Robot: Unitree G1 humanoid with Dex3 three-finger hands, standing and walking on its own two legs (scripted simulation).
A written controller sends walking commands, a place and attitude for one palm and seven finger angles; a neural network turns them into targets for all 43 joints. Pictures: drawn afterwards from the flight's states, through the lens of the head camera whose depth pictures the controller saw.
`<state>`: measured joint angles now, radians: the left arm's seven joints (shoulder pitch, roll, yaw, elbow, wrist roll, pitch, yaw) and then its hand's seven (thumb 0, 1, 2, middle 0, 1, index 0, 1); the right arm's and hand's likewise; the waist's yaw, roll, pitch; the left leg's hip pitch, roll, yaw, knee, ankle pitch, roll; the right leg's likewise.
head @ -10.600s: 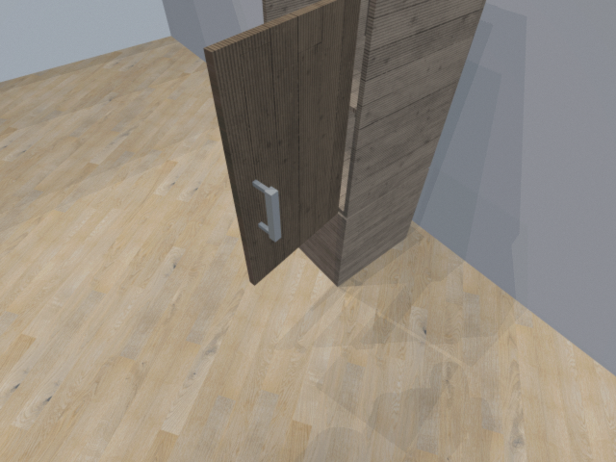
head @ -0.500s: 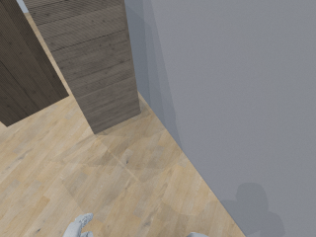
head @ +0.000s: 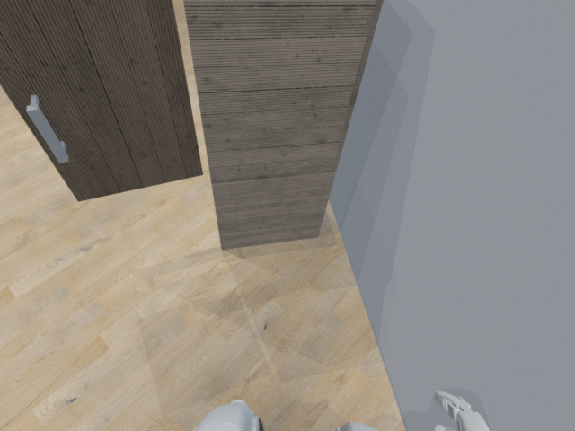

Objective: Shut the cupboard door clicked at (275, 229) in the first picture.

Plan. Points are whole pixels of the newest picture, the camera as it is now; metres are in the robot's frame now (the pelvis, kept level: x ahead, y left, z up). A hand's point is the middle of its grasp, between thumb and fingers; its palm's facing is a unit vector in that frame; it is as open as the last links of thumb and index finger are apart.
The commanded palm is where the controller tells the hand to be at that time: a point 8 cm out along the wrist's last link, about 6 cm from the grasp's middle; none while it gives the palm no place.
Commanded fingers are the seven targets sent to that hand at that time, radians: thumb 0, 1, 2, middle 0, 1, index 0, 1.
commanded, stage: turn to face it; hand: left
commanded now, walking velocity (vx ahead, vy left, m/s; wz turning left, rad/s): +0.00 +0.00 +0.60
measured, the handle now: (49, 129) +0.64 +0.56 -0.06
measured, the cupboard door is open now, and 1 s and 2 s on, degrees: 100 100 100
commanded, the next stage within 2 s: take the last steps up to it in 0.62 s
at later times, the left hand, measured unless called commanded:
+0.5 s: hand (191, 414) +0.15 +0.15 -0.13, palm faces +0.21 -0.94 -0.27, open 7.4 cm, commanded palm none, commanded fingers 0.00 0.90 0.90 -0.20 -0.30 -0.20 -0.30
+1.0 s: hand out of the picture -0.03 +0.14 -0.16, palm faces +0.49 -0.84 -0.21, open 7.4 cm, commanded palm none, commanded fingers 0.00 0.90 0.90 -0.20 -0.30 -0.20 -0.30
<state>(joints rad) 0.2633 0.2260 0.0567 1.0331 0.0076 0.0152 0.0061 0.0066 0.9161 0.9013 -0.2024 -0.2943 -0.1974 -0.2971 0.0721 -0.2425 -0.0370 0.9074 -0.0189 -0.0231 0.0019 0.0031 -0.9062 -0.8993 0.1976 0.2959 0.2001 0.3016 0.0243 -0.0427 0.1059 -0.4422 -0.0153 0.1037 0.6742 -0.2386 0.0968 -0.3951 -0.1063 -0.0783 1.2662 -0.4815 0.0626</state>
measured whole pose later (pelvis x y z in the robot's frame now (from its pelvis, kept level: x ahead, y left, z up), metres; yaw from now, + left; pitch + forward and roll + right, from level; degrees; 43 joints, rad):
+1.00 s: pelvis +0.09 -0.03 +0.01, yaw +26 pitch -1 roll +1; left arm 0.32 0.24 0.05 1.07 0.02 0.04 0.00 0.01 0.91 0.90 -0.20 -0.29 -0.20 -0.30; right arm 0.11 -0.20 -0.01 0.94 -0.02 -0.01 0.00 0.00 -0.90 -0.90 0.20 0.30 0.20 0.30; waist 0.06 -0.06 0.07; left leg -0.21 -0.04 0.07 0.54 -0.32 0.06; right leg -0.38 -0.10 -0.07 1.06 -0.49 0.01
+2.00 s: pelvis +0.30 +0.12 +0.02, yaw +27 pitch +0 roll -1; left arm 0.29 0.17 0.04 1.09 0.01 0.05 0.03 0.00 0.91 0.90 -0.20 -0.29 -0.20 -0.30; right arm 0.05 -0.13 0.00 1.00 -0.01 0.01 -0.04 0.00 -0.91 -0.90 0.20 0.30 0.20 0.30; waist 0.05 -0.04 0.10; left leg -0.33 0.04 0.14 0.53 -0.20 0.05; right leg -0.36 -0.04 -0.04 0.98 -0.55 0.03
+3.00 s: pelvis +0.33 +0.05 +0.02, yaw +27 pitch -1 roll -1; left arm 0.32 0.13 0.00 1.08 0.02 -0.02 0.03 0.00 0.91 0.90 -0.20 -0.29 -0.20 -0.30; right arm 0.29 -0.16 -0.02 1.06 -0.02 -0.01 -0.04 0.01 -0.91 -0.90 0.20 0.30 0.20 0.30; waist -0.01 0.01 0.04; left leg -0.20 0.05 0.03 0.50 -0.28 -0.02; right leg -0.14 0.01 -0.08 0.45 -0.30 -0.03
